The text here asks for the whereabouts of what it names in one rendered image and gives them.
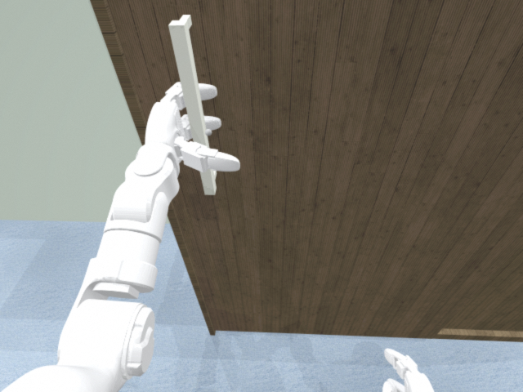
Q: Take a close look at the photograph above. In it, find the robot right hand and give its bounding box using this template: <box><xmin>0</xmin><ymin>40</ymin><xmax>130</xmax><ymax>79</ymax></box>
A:
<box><xmin>382</xmin><ymin>349</ymin><xmax>434</xmax><ymax>392</ymax></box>

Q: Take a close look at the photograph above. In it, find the wardrobe door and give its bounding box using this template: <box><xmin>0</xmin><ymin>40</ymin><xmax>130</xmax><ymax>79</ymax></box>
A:
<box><xmin>106</xmin><ymin>0</ymin><xmax>523</xmax><ymax>339</ymax></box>
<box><xmin>443</xmin><ymin>245</ymin><xmax>523</xmax><ymax>332</ymax></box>

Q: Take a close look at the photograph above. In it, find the robot left upper arm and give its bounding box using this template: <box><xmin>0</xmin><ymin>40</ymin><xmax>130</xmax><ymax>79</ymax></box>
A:
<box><xmin>1</xmin><ymin>299</ymin><xmax>154</xmax><ymax>392</ymax></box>

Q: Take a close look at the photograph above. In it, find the robot left forearm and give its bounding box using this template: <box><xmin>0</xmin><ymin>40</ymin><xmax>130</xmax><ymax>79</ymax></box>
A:
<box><xmin>57</xmin><ymin>142</ymin><xmax>180</xmax><ymax>362</ymax></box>

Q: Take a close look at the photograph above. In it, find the handle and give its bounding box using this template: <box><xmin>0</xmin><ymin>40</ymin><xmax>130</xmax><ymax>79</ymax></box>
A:
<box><xmin>168</xmin><ymin>15</ymin><xmax>217</xmax><ymax>195</ymax></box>

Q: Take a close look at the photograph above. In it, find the robot left hand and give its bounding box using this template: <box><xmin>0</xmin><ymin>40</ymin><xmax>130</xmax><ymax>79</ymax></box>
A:
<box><xmin>145</xmin><ymin>82</ymin><xmax>240</xmax><ymax>172</ymax></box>

